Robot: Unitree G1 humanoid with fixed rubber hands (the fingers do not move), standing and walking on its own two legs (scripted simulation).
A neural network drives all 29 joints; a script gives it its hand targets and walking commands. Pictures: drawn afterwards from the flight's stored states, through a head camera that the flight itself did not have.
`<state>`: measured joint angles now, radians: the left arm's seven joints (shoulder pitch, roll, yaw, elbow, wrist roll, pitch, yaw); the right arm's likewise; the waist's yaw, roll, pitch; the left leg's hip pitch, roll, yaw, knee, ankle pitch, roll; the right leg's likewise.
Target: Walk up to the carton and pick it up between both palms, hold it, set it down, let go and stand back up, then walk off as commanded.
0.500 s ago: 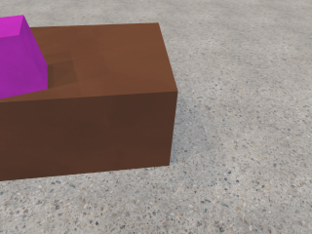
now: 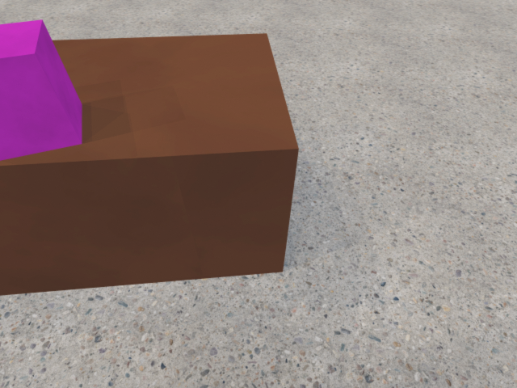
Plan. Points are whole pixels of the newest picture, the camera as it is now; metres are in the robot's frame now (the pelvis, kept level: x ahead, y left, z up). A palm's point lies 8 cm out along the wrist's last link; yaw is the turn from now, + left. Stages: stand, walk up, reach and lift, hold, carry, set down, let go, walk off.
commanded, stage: stand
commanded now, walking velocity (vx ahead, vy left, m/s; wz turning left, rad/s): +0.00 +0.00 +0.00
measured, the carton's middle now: (21, 90) +0.78 +0.66 +0.04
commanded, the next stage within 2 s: walk up in 0.38 s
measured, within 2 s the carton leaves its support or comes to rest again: neither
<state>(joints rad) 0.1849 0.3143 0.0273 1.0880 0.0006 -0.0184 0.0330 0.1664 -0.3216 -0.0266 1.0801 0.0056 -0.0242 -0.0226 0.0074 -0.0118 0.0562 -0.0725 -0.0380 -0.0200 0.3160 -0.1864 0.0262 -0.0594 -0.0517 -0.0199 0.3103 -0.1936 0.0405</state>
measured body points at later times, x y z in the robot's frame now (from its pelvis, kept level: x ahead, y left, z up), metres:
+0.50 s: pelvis +0.00 +0.00 +0.00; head +0.00 +0.00 +0.45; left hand +0.05 +0.30 -0.14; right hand +0.07 -0.30 -0.13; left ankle -0.01 +0.10 -0.75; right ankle -0.01 -0.14 -0.75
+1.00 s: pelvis +0.04 +0.12 -0.05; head +0.04 +0.13 +0.40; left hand +0.05 +0.48 -0.14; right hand +0.20 -0.18 -0.13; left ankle +0.09 +0.27 -0.75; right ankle -0.01 -0.09 -0.72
